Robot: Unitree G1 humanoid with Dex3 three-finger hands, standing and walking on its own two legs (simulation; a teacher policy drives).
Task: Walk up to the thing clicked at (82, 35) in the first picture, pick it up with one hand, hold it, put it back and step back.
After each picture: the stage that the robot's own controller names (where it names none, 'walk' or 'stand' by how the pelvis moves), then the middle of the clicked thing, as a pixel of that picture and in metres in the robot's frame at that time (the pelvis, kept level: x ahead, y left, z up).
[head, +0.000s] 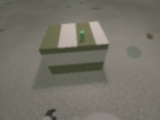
stand; (82, 35) +1.05 +0.20 -0.10
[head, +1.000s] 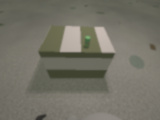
walk; (87, 41) +0.94 +0.10 -0.09
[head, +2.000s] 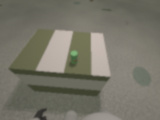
walk; (74, 57) +0.58 +0.20 -0.08
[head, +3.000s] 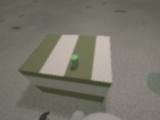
stand; (75, 61) +0.55 +0.22 -0.07
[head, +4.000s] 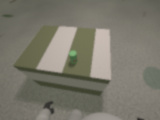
stand; (73, 57) +0.55 +0.21 -0.09
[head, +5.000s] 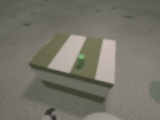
stand; (81, 60) +0.61 +0.16 -0.10
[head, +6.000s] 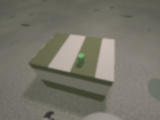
stand; (81, 59) +0.63 +0.16 -0.11
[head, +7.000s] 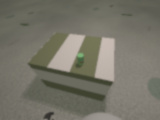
stand; (80, 59) +0.62 +0.16 -0.10
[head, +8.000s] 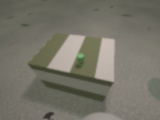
stand; (80, 59) +0.62 +0.16 -0.10
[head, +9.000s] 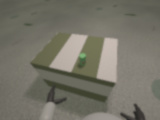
rise first; (82, 59) +0.62 +0.16 -0.10
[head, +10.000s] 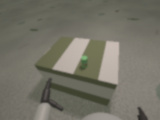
go down; (84, 61) +0.62 +0.15 -0.10
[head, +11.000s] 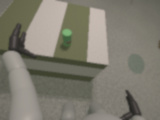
go down; (67, 38) +0.63 +0.15 -0.03
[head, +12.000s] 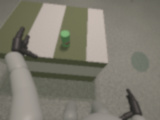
approach; (65, 39) +0.64 +0.15 -0.02
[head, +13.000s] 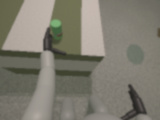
close in; (57, 30) +0.65 +0.16 +0.02
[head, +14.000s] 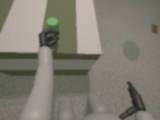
close; (54, 29) +0.66 +0.15 +0.02
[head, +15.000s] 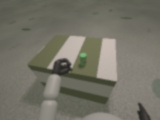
lift; (83, 59) +0.62 +0.13 -0.05
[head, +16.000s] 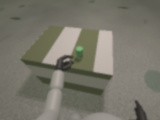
close; (79, 53) +0.64 +0.14 -0.06
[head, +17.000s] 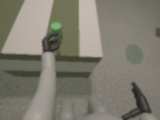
close; (57, 32) +0.65 +0.15 +0.01
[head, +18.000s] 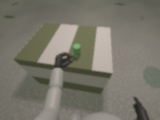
lift; (77, 50) +0.63 +0.14 -0.03
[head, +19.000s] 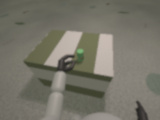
close; (80, 55) +0.64 +0.14 -0.06
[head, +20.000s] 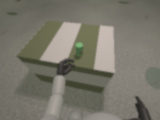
hold; (79, 49) +0.64 +0.13 -0.04
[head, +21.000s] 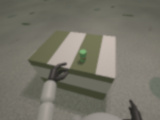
close; (83, 55) +0.65 +0.13 -0.06
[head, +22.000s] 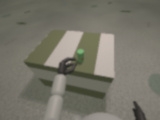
close; (80, 55) +0.63 +0.14 -0.06
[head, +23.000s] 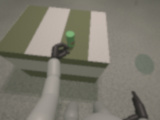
crouch; (70, 39) +0.66 +0.13 -0.01
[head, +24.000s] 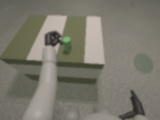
crouch; (67, 44) +0.67 +0.15 -0.05
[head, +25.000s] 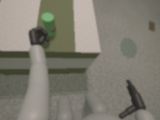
lower; (49, 25) +0.65 +0.16 +0.03
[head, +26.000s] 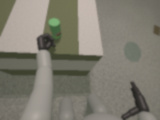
lower; (55, 29) +0.65 +0.15 +0.02
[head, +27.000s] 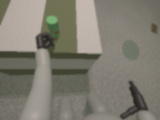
lower; (53, 27) +0.66 +0.15 +0.03
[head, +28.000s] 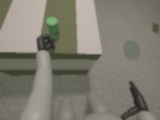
lower; (53, 28) +0.65 +0.15 +0.02
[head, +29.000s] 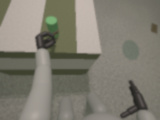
open; (53, 27) +0.66 +0.15 +0.03
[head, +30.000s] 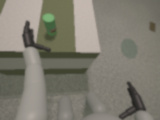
withdraw; (50, 25) +0.67 +0.16 +0.03
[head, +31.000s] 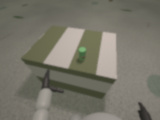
sink last; (82, 54) +0.62 +0.13 -0.05
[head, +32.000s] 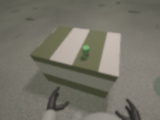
stand; (85, 52) +0.66 +0.13 -0.05
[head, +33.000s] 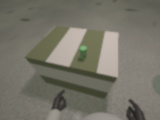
stand; (83, 52) +0.64 +0.13 -0.04
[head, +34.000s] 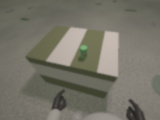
stand; (83, 52) +0.64 +0.13 -0.04
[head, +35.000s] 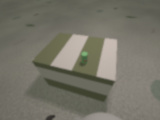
stand; (84, 57) +0.66 +0.13 -0.10
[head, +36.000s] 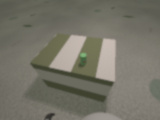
stand; (83, 58) +0.64 +0.14 -0.10
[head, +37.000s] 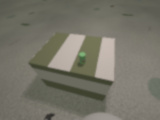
stand; (82, 58) +0.64 +0.15 -0.10
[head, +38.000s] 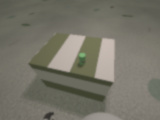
walk; (82, 58) +0.63 +0.15 -0.10
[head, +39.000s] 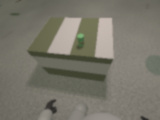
walk; (80, 40) +0.76 +0.18 -0.08
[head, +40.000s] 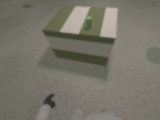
walk; (89, 22) +1.07 +0.12 -0.07
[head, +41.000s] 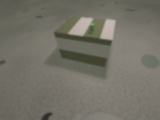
stand; (91, 28) +1.28 +0.13 -0.08
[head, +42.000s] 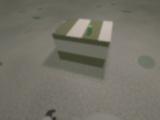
stand; (89, 29) +1.27 +0.12 -0.10
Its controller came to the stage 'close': yes
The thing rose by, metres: 0.00
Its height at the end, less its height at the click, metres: +0.00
